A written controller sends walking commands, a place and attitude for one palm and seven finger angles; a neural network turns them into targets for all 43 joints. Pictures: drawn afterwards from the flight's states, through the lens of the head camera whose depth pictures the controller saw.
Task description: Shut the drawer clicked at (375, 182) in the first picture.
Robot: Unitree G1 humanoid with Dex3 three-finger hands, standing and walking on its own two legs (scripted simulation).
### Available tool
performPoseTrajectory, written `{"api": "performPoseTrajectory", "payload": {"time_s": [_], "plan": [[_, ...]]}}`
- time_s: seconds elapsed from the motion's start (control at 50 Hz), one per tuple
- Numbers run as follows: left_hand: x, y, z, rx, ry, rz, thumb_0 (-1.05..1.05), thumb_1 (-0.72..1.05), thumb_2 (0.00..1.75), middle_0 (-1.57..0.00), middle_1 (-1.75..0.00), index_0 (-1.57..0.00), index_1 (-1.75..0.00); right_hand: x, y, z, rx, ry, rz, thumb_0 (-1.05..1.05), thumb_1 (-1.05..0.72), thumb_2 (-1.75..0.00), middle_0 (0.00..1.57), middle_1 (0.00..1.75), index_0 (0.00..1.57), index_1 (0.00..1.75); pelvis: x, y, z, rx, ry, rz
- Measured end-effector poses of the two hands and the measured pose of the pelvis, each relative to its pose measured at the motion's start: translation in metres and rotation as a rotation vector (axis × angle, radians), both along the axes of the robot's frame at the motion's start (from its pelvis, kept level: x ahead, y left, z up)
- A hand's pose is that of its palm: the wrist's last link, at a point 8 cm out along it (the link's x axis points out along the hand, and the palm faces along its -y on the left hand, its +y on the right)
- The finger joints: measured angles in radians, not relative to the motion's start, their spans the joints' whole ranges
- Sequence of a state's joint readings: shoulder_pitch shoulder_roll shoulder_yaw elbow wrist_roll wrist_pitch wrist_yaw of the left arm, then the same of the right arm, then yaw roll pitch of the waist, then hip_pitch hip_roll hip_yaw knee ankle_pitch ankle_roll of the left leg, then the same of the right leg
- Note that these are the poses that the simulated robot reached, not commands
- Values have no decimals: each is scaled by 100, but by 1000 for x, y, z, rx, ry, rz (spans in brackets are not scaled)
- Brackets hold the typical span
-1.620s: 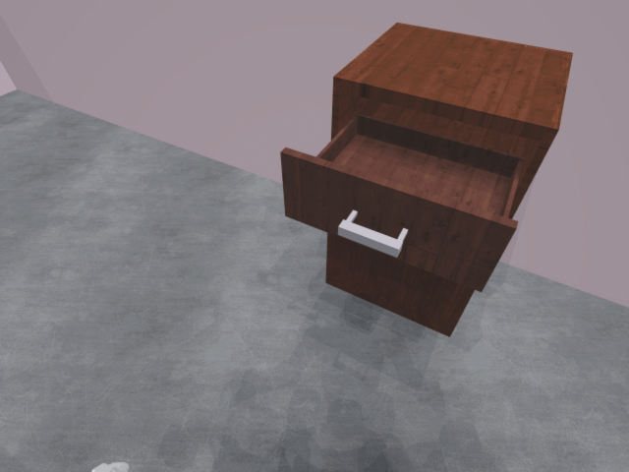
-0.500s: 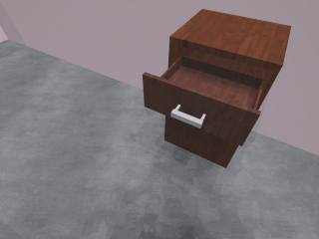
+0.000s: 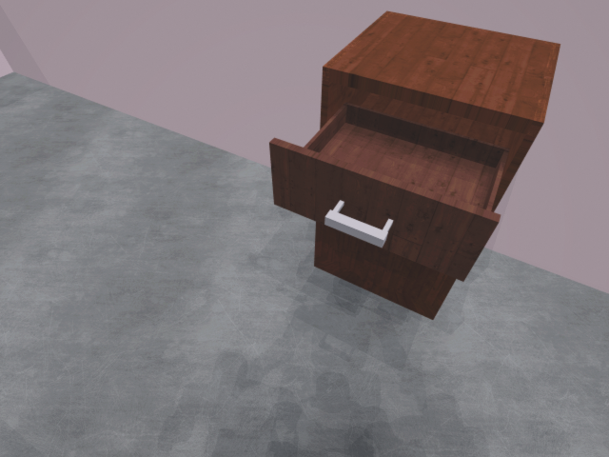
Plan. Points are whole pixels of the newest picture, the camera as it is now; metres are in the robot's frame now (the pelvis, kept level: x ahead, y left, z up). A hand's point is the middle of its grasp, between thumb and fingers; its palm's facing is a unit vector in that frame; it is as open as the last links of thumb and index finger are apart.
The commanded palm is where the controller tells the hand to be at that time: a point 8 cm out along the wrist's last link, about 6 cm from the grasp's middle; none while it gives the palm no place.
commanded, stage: turn to face it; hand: left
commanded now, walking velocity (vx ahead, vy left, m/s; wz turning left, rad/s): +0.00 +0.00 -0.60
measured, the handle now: (359, 221) +0.56 -0.07 -0.07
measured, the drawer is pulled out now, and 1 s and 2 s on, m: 0.29 0.29 0.29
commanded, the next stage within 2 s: take the last steps up to it in 0.76 s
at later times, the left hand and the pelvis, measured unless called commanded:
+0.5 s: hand out of the picture +0.04 +0.15 -0.16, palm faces -0.16 -0.96 -0.25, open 7.4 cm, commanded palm none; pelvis -0.03 -0.03 -0.01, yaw -14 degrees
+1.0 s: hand out of the picture +0.11 +0.19 -0.17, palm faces -0.38 -0.90 -0.21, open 7.4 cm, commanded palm none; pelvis -0.03 +0.03 +0.00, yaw -25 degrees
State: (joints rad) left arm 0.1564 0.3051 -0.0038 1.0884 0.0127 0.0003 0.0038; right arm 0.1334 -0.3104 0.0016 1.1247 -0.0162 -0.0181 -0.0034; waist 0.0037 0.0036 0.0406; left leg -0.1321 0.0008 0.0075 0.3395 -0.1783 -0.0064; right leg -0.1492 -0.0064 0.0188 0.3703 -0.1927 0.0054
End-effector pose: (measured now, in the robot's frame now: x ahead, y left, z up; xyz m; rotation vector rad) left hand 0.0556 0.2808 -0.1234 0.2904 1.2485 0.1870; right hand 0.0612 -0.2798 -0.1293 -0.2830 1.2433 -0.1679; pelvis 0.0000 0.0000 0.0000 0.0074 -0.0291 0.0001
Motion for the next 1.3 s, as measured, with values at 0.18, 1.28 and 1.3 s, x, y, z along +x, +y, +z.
{"api": "performPoseTrajectory", "payload": {"time_s": [0.18, 1.28, 1.3], "plan": [[2, -23, -14, -25, 40, -49, 0, 91, 90, -20, -30, -20, -30, -16, 10, -16, 49, -52, -106, 0, -91, -90, 20, 30, 20, 30, -9, -7, -12, 26, 2, -99], [99, -132, -20, -157, -56, -431, 0, 93, 90, -20, -30, -20, -30, -250, 88, -19, 171, 280, -650, 1, -91, -90, 20, 30, 20, 30, -8, -22, -10, -17, 33, -457], [98, -129, -19, -143, -51, -416, -1, 94, 90, -20, -30, -20, -30, -241, 82, -18, 167, 268, -645, 1, -91, -90, 20, 30, 20, 30, -3, -25, -9, -18, 31, -455]]}}
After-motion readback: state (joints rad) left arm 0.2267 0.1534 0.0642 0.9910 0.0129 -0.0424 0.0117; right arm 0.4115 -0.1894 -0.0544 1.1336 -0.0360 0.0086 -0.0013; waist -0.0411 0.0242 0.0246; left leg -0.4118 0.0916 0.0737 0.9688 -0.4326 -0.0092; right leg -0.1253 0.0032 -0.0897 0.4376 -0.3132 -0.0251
